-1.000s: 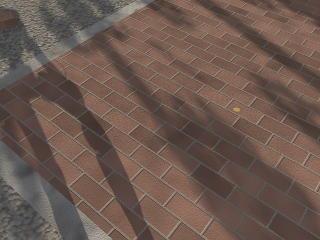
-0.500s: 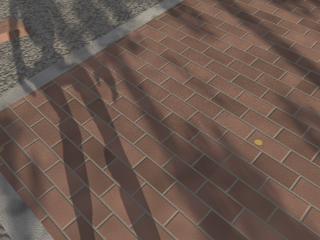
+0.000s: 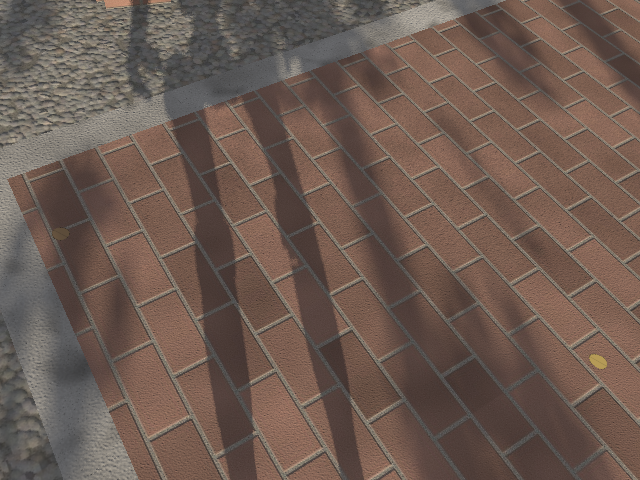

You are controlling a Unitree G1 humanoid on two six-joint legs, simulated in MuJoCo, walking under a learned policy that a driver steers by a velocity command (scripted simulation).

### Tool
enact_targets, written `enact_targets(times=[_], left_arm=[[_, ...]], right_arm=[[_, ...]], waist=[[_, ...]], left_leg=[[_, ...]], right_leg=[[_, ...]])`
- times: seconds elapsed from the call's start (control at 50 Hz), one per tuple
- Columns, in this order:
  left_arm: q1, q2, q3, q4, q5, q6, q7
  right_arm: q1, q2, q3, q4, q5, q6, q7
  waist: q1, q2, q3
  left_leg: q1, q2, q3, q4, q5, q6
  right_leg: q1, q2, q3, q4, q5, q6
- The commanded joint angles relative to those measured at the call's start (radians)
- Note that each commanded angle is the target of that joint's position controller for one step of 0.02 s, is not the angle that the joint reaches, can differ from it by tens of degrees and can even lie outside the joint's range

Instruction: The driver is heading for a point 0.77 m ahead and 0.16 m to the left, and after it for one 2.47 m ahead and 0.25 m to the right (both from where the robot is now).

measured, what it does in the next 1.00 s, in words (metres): walks ahead, turning left: right foot, then left foot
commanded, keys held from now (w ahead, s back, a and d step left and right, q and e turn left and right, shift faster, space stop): q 0.06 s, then w+q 0.52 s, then w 0.38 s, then w+e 0.04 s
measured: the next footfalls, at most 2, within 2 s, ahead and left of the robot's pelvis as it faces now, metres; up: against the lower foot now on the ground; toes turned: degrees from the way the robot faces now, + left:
right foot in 0.26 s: +0.09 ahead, -0.15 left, +0.00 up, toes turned +13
left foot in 0.74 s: +0.26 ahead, +0.22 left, +0.00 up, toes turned +28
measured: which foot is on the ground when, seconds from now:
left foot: down 0.00-0.26, up 0.28-0.72, down 0.74-1.00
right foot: up 0.00-0.24, down 0.26-0.74, up 0.76-1.00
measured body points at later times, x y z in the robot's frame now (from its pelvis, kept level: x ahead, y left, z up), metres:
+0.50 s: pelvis +0.09 -0.03 +0.01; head +0.10 -0.05 +0.46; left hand +0.02 +0.25 -0.09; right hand +0.33 -0.23 -0.09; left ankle +0.12 +0.16 -0.63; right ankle +0.05 -0.16 -0.74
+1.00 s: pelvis +0.28 +0.14 +0.01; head +0.30 +0.16 +0.46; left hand +0.27 +0.45 -0.10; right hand +0.48 -0.06 -0.10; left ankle +0.23 +0.21 -0.73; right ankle +0.43 +0.02 -0.65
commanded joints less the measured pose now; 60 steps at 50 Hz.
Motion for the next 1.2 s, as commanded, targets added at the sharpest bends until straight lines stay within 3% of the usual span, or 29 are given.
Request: enact_targets(times=[0.02,0.06,0.12,0.18,0.24,0.26,0.28,0.3,0.32,0.34,0.36,0.42,0.54,0.64,0.68,0.7,0.72,0.74,0.76,0.78,0.8,0.82,0.84,0.86,0.88,0.96,1.08,1.14,1.2], left_arm=[[0.083,0.064,0.019,-0.036,-0.001,0.002,0.016],[0.065,0.063,0.018,-0.045,-0.002,0.003,0.019],[0.048,0.078,0.022,-0.063,-0.007,-0.007,0.007],[0.069,0.085,0.026,-0.068,-0.016,-0.034,-0.011],[0.202,0.086,0.037,-0.027,-0.026,-0.059,-0.025],[0.300,0.133,0.053,0.003,-0.017,-0.063,-0.021],[0.333,0.201,0.064,0.003,0.002,-0.062,-0.016],[0.276,0.237,0.074,-0.021,0.039,-0.073,-0.029],[0.200,0.185,0.065,-0.052,0.025,-0.083,-0.020],[0.163,0.139,0.053,-0.061,0.003,-0.086,-0.013],[0.162,0.122,0.046,-0.068,-0.006,-0.084,-0.009],[0.238,0.105,0.036,-0.048,0.005,-0.094,-0.011],[0.323,0.131,0.038,-0.029,0.010,-0.086,-0.020],[0.371,0.164,0.045,0.006,-0.021,-0.073,-0.028],[0.369,0.185,0.050,0.021,-0.038,-0.065,-0.034],[0.363,0.203,0.054,0.027,-0.044,-0.062,-0.034],[0.348,0.212,0.054,0.033,-0.046,-0.058,-0.030],[0.356,0.196,0.046,0.033,-0.043,-0.060,-0.025],[0.344,0.139,0.022,-0.005,-0.009,-0.071,-0.025],[0.437,0.024,-0.016,-0.039,-0.003,-0.099,-0.040],[0.329,0.126,0.012,-0.033,-0.048,-0.123,-0.046],[0.242,0.143,0.019,-0.069,-0.066,-0.128,-0.046],[0.217,0.128,0.015,-0.068,-0.045,-0.127,-0.037],[0.217,0.124,0.020,-0.063,-0.023,-0.122,-0.034],[0.254,0.115,0.021,-0.054,-0.021,-0.108,-0.039],[0.242,0.074,0.015,-0.060,-0.012,-0.070,-0.041],[0.043,0.040,-0.008,-0.111,-0.025,-0.079,-0.067],[-0.038,0.042,-0.012,-0.153,-0.034,-0.082,-0.087],[-0.070,0.051,-0.010,-0.193,-0.028,-0.083,-0.109]], right_arm=[[-0.007,-0.151,-0.039,-0.085,-0.001,-0.006,-0.021],[-0.003,-0.160,-0.043,-0.095,0.004,-0.001,-0.031],[-0.017,-0.164,-0.042,-0.112,0.010,0.006,-0.039],[-0.008,-0.163,-0.041,-0.119,0.011,0.009,-0.038],[-0.044,-0.140,-0.032,-0.135,0.021,0.017,-0.039],[-0.066,-0.099,-0.021,-0.151,0.025,0.017,-0.038],[-0.029,-0.008,0.000,-0.157,0.033,0.010,-0.031],[-0.089,-0.085,-0.016,-0.212,0.027,-0.015,-0.020],[-0.077,-0.136,-0.029,-0.198,0.021,-0.024,-0.010],[-0.031,-0.143,-0.035,-0.166,0.016,-0.024,-0.003],[-0.001,-0.132,-0.036,-0.141,0.010,-0.023,0.001],[-0.021,-0.074,-0.022,-0.141,0.014,-0.029,0.014],[-0.142,-0.043,-0.006,-0.194,0.025,-0.033,0.034],[-0.233,-0.007,0.015,-0.232,0.031,-0.041,0.066],[-0.224,-0.023,0.012,-0.238,0.027,-0.045,0.073],[-0.183,-0.047,0.000,-0.232,0.023,-0.047,0.072],[-0.058,-0.083,-0.022,-0.199,0.023,-0.048,0.069],[0.114,-0.139,-0.053,-0.146,0.024,-0.044,0.056],[0.290,-0.227,-0.078,-0.112,0.020,-0.033,0.031],[0.272,-0.304,-0.071,-0.108,0.016,-0.041,0.029],[0.286,-0.209,-0.047,-0.104,0.006,-0.052,0.033],[0.234,-0.167,-0.031,-0.085,0.007,-0.061,0.037],[0.162,-0.138,-0.019,-0.086,0.014,-0.065,0.038],[0.102,-0.109,-0.010,-0.090,0.009,-0.069,0.041],[0.068,-0.085,-0.003,-0.093,0.000,-0.073,0.041],[0.061,-0.101,-0.008,-0.054,0.002,-0.102,0.035],[0.122,-0.127,-0.007,0.005,-0.004,-0.104,0.013],[0.167,-0.146,-0.013,0.039,0.003,-0.099,0.009],[0.171,-0.156,-0.018,0.056,0.009,-0.081,0.001]], waist=[[0.034,0.132,-0.183],[0.021,0.139,-0.194],[0.013,0.188,-0.194],[0.017,0.207,-0.177],[0.096,0.186,-0.130],[0.129,0.105,-0.124],[0.094,-0.135,-0.145],[0.076,-0.231,-0.031],[0.044,-0.183,0.021],[0.026,-0.157,0.021],[0.023,-0.134,-0.002],[0.057,-0.096,0.007],[0.121,-0.108,0.047],[0.143,-0.093,0.097],[0.110,-0.109,0.091],[0.071,-0.126,0.052],[-0.015,-0.122,-0.030],[-0.098,-0.100,-0.140],[-0.159,0.050,-0.292],[-0.049,0.295,-0.452],[-0.115,0.170,-0.437],[-0.096,0.168,-0.271],[-0.056,0.093,-0.189],[-0.015,0.087,-0.134],[0.023,0.106,-0.119],[0.061,0.077,-0.053],[-0.015,0.068,0.022],[-0.048,0.055,0.051],[-0.046,0.057,0.043]], left_leg=[[0.163,0.223,-0.289,-0.154,0.095,0.165],[0.169,0.220,-0.319,-0.154,-0.012,0.154],[0.133,0.202,-0.385,-0.203,-0.368,0.134],[0.103,0.197,-0.432,-0.210,-0.478,0.124],[-0.036,0.133,-0.419,-0.168,-0.551,0.069],[-0.193,0.068,-0.339,-0.011,-0.555,0.007],[-0.357,-0.058,-0.126,0.325,-0.491,-0.034],[-0.526,0.001,-0.141,0.450,-0.413,-0.026],[-0.539,0.042,-0.166,0.536,-0.314,-0.028],[-0.527,0.050,-0.148,0.576,-0.236,-0.042],[-0.502,0.059,-0.122,0.623,-0.189,-0.057],[-0.477,0.086,-0.075,0.727,-0.059,-0.083],[-0.453,0.131,-0.018,0.504,0.059,-0.111],[-0.317,0.129,0.076,0.272,-0.022,-0.066],[-0.215,0.097,0.114,0.195,-0.113,-0.020],[-0.115,0.063,0.138,0.164,-0.144,0.006],[0.069,0.023,0.160,0.097,-0.096,0.039],[0.343,-0.003,0.153,0.063,-0.027,0.070],[0.700,0.205,-0.130,0.107,0.013,0.126],[0.891,0.455,-0.675,-0.051,-0.178,0.289],[0.832,0.456,-0.685,-0.130,-0.188,0.266],[0.702,0.412,-0.499,-0.129,-0.074,0.220],[0.544,0.365,-0.375,-0.138,0.016,0.187],[0.417,0.321,-0.287,-0.163,0.081,0.172],[0.342,0.291,-0.235,-0.200,0.105,0.166],[0.237,0.274,-0.134,-0.295,0.206,0.183],[0.270,0.249,0.030,-0.337,0.181,0.113],[0.386,0.295,0.058,-0.326,0.177,0.103],[0.520,0.334,0.085,-0.249,0.317,0.078]], right_leg=[[0.005,0.011,0.015,-0.109,0.053,0.023],[0.013,0.013,0.031,-0.175,0.080,0.033],[0.060,0.024,0.020,-0.284,0.095,0.029],[0.151,0.044,0.001,-0.399,0.048,0.005],[0.396,0.034,-0.027,-0.679,0.138,-0.058],[0.560,-0.090,0.061,-0.764,0.095,-0.097],[0.650,-0.329,0.350,-0.830,-0.125,-0.168],[0.518,-0.434,0.614,-0.931,-0.321,-0.263],[0.489,-0.407,0.545,-0.938,-0.316,-0.252],[0.500,-0.347,0.430,-0.936,-0.224,-0.204],[0.513,-0.303,0.337,-0.931,-0.134,-0.168],[0.484,-0.250,0.129,-0.944,0.104,-0.153],[0.528,-0.250,-0.050,-0.945,0.298,-0.167],[0.549,-0.291,-0.116,-0.944,0.354,-0.174],[0.569,-0.309,-0.135,-0.897,0.543,-0.173],[0.579,-0.311,-0.154,-0.823,0.772,-0.167],[0.570,-0.294,-0.197,-0.672,0.996,-0.149],[0.469,-0.257,-0.236,-0.464,1.051,-0.120],[0.180,-0.209,-0.237,-0.117,0.605,-0.077],[-0.132,-0.030,-0.098,0.190,-0.173,-0.033],[-0.210,-0.054,0.039,0.288,-0.136,-0.043],[-0.273,-0.092,0.009,0.284,-0.047,-0.057],[-0.233,-0.134,0.002,0.219,0.045,-0.061],[-0.181,-0.156,0.000,0.162,0.103,-0.057],[-0.120,-0.173,0.010,0.136,0.150,-0.057],[-0.126,-0.171,-0.006,0.023,0.258,-0.020],[-0.128,-0.115,-0.038,-0.360,0.588,-0.039],[-0.166,-0.087,-0.028,-0.459,0.579,-0.068],[-0.197,-0.062,-0.047,-0.505,0.469,-0.103]])
Keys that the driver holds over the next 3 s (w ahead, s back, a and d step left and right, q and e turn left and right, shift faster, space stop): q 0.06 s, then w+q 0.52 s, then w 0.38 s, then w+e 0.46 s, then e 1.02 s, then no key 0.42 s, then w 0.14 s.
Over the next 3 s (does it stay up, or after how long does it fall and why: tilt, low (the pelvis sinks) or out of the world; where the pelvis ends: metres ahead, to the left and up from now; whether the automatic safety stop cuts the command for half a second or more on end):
stays up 0.73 0.26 0.00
